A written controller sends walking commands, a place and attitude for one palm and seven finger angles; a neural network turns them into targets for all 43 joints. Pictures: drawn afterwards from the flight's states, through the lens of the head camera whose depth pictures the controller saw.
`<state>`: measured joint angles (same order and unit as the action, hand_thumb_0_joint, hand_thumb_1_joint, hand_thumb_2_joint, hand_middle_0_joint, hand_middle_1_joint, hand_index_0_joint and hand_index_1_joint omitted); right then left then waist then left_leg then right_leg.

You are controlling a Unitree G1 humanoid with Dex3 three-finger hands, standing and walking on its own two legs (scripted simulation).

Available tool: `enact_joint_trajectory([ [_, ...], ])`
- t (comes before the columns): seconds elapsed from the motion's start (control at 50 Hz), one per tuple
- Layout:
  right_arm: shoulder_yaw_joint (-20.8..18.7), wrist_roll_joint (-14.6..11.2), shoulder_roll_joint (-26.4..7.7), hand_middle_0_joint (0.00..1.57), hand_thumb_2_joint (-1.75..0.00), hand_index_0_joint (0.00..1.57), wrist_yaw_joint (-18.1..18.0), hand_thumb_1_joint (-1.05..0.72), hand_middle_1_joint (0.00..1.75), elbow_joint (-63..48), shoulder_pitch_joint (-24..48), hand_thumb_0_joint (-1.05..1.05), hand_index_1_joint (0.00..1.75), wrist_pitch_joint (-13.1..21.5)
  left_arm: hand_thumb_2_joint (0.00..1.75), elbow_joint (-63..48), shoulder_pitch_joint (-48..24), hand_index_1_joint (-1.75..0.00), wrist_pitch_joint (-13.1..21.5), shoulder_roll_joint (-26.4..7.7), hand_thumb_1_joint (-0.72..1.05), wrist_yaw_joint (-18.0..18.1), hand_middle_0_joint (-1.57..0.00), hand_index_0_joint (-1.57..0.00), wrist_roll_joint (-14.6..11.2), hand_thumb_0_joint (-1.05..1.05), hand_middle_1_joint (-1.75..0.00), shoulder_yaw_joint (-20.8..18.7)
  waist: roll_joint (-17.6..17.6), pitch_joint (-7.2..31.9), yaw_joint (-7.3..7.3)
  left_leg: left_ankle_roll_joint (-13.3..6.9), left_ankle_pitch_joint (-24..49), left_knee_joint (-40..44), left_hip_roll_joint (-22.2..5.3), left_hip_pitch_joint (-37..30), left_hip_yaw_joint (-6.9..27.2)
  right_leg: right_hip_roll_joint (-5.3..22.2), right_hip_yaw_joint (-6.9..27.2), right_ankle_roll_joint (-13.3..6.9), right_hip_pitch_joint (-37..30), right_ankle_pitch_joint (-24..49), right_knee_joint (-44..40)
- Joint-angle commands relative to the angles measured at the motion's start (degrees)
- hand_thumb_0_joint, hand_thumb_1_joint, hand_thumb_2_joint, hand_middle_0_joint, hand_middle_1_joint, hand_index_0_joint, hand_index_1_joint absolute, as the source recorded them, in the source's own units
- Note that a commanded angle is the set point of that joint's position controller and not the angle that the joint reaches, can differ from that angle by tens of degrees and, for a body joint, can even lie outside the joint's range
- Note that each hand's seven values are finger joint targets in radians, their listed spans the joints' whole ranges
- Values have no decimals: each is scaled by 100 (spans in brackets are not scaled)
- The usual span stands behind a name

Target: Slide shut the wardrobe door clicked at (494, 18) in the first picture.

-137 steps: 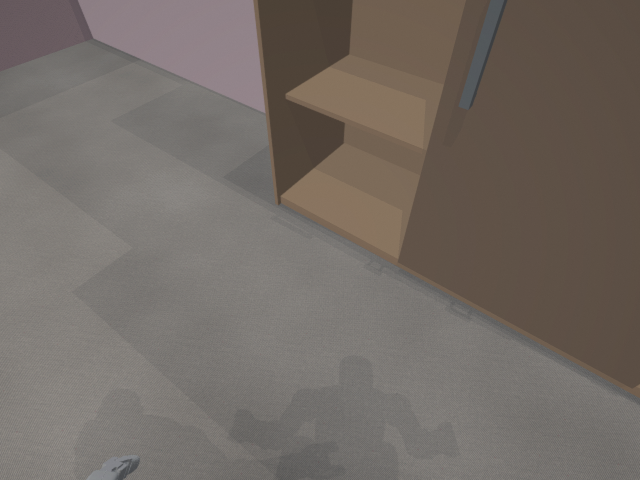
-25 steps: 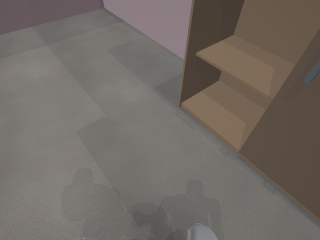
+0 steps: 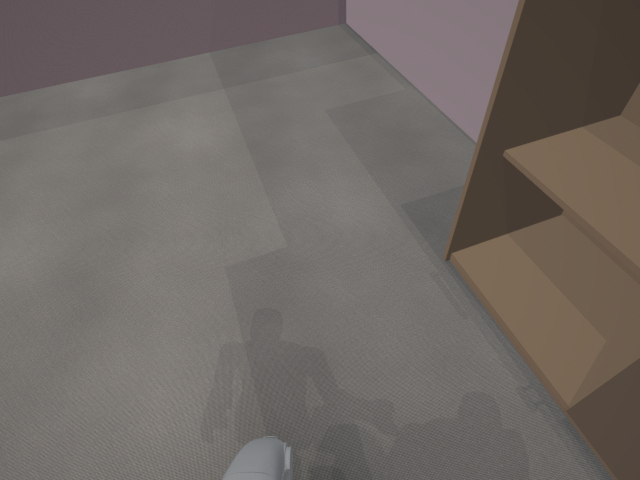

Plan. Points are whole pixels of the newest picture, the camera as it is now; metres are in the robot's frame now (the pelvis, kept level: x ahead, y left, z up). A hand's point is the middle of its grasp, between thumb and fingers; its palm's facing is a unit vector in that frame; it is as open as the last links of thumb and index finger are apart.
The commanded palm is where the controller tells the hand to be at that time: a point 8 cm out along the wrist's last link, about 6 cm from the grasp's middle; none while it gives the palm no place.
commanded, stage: walk to a spot facing it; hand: right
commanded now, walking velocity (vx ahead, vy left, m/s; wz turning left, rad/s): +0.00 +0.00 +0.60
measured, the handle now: out of the picture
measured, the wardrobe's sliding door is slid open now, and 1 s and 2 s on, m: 0.62 0.62 0.62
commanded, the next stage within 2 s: turn to face it in 1.58 s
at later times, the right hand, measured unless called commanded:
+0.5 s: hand (422, 422) +0.24 -0.13 -0.17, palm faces -0.28 +0.93 -0.24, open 7.4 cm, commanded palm none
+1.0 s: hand (451, 390) +0.29 -0.18 -0.18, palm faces -0.50 +0.84 -0.19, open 7.4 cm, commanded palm none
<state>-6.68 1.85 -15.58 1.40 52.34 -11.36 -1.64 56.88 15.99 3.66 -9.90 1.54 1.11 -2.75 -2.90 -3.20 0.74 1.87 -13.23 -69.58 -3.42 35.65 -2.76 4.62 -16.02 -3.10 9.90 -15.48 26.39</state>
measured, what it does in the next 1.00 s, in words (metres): walks ahead, turning left: left foot, then right foot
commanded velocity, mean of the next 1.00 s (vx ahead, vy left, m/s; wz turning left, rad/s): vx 0.00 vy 0.00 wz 0.60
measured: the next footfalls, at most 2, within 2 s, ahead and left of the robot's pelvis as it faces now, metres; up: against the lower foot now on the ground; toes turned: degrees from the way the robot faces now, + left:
left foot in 0.30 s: +0.13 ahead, +0.12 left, +0.00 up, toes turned +18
right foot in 0.72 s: +0.20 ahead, -0.10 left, +0.00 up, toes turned +22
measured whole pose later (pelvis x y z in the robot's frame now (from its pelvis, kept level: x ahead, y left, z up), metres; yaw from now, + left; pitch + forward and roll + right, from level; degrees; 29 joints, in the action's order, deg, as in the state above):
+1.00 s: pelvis +0.12 -0.03 +0.00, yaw +35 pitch +0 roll +3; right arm -6.4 1.3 -15.9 1.5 52.2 -13.2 -4.8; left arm 50.5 11.6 0.1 -9.6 1.4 1.3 -1.9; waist -3.0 -4.1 1.3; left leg 4.9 -21.5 -67.2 -1.6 28.6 0.8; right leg 6.0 -12.2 -1.8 11.5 -16.0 27.2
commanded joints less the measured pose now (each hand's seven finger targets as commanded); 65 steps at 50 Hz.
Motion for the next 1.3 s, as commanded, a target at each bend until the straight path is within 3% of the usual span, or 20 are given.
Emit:
enact_joint_trajectory([
  [0.0,111,9,237,20,-90,20,78,-90,30,-279,-151,0,30,-127,90,-274,288,-30,51,-740,90,44,-20,-20,-14,0,-30,-91,964,65,14,120,383,383,-216,283,71,1486,622,-293,-367,3106,-919],
  [0.16,194,-29,189,20,-90,20,41,-90,30,-629,870,0,30,-85,90,-123,707,-30,-152,-997,90,8,-20,-20,68,0,-30,-191,997,24,-378,-47,-361,2344,-55,-342,-351,1749,206,-358,-911,3497,-341],
  [0.24,110,-11,-142,20,-90,20,-29,-90,30,-472,-32,0,30,97,90,-238,616,-30,-222,-1183,90,-48,-20,-20,11,0,-30,-268,865,730,93,-324,-76,3655,332,-2010,-536,1690,-145,41,-742,4441,1491],
  [0.26,6,25,-566,20,-90,20,-82,-90,30,-303,-647,0,30,194,90,-365,638,-30,-253,-1061,90,-102,-20,-20,-58,0,-30,-237,5,1250,386,-654,1629,4106,-366,-3608,360,1415,-305,372,533,3054,2994],
  [0.28,-143,-37,-1247,20,-90,20,-173,-90,30,-198,-1138,0,30,238,90,-667,511,-30,-269,-636,90,-117,-20,-20,-83,0,-30,-137,-1345,1732,476,-1536,4965,4165,-2071,-4769,2935,220,-69,839,2395,-1894,4771],
  [0.3,-143,-168,-1316,20,-90,20,-261,-90,30,-126,-1273,0,30,193,90,-789,67,-30,-299,-756,90,-14,-20,-20,-95,0,-30,-129,-863,1880,593,-1891,5604,4177,-2092,-4716,2623,192,1061,750,2487,-2253,5125],
  [0.36,5,-170,-729,20,-90,20,-334,-90,30,-412,-178,0,30,135,90,-739,-321,-30,-423,-681,90,-31,-20,-20,-46,0,-30,-130,-34,951,112,-1391,3536,4551,-1301,-3330,1742,525,1467,775,2390,-1094,4672],
  [0.42,55,-89,-614,20,-90,20,-318,-90,30,-518,284,0,30,163,90,-601,-6,-30,-572,-568,90,0,-20,-20,0,0,-30,-139,-152,514,-254,-1251,2782,4880,-992,-2102,1438,339,1436,848,1836,-822,4041],
  [0.66,-64,-70,-762,20,-90,20,-205,-90,30,-596,85,0,30,16,90,-976,-433,-30,-382,-665,90,58,-20,-20,-101,0,-30,-142,-648,922,-115,-951,2498,4202,-500,-2125,2295,-327,1327,703,439,-295,529],
  [0.68,-41,-106,-668,20,-90,20,-199,-90,30,-653,192,0,30,-4,90,-921,-170,-30,-337,-791,90,82,-20,-20,-101,0,-30,-164,-412,1024,-296,-710,2057,3885,-284,-1668,2127,-145,1407,631,-332,219,-226],
  [0.72,54,-122,-193,20,-90,20,-113,-90,30,-846,37,0,30,-22,90,-1033,-129,-30,-311,-1694,90,67,-20,-20,-9,0,-30,-323,2089,872,-268,-4,-2071,1610,799,116,629,2300,3558,-229,-1051,1689,-1061],
  [0.78,-118,2,-546,20,-90,20,-56,-90,30,-512,-215,0,30,-117,90,-1248,-951,-30,-306,-1114,90,101,-20,-20,30,0,-30,-135,1407,273,62,157,-1322,-41,385,-201,766,1689,2478,-254,180,1700,-1021],
  [0.84,-62,-31,-345,20,-90,20,28,-90,30,-433,-364,0,30,-141,90,-1211,-841,-30,-260,-1012,90,94,-20,-20,7,0,-30,-119,1206,387,91,262,-812,-397,285,-79,472,1235,1453,-131,-261,2507,-739],
  [1.04,74,-70,-86,20,-90,20,54,-90,30,-626,442,0,30,-205,90,-750,133,-30,-301,-1160,90,34,-20,-20,28,0,-30,-298,1419,373,-362,293,-1136,1334,-44,-382,-37,1677,1054,-440,-906,2578,-631],
  [1.18,79,-74,-103,20,-90,20,13,-90,30,-549,19,0,30,-46,90,-618,-28,-30,-339,-1326,90,-62,-20,-20,45,0,-30,-373,1271,772,-75,-80,-445,3718,197,-2121,-381,1785,423,1,-324,1969,369],
  [1.2,30,-56,-351,20,-90,20,-11,-90,30,-401,-415,0,30,18,90,-623,-10,-30,-357,-1241,90,-94,-20,-20,3,0,-30,-343,630,1045,170,-216,97,4481,26,-3144,-164,1583,148,312,281,1187,1254],
  [1.22,-78,7,-1072,20,-90,20,-80,-90,30,-293,-828,0,30,120,90,-833,-15,-30,-399,-771,90,-144,-20,-20,-32,0,-30,-218,-1472,1120,409,-732,345,5175,-1371,-4214,1904,787,-29,684,2053,-1653,2666],
  [1.24,-148,-96,-1430,20,-90,20,-170,-90,30,-241,-1051,0,30,81,90,-1096,-428,-30,-459,-712,90,-137,-20,-20,33,0,-30,-143,-1868,1026,568,-1233,894,5342,-2045,-4080,3156,305,705,793,2993,-2376,3787],
  [1.26,-136,-138,-1292,20,-90,20,-223,-90,30,-250,-994,0,30,62,90,-1144,-586,-30,-492,-861,90,-124,-20,-20,26,0,-30,-179,-1153,810,509,-1382,-26,5461,-1971,-3835,2704,456,1283,703,3137,-1946,4053],
  [1.28,-134,-132,-1088,20,-90,20,-241,-90,30,-314,-735,0,30,99,90,-1118,-801,-30,-482,-837,90,-151,-20,-20,21,0,-30,-171,-1323,543,440,-1222,-236,5625,-1597,-3752,2678,456,1376,678,3357,-1397,4194],
])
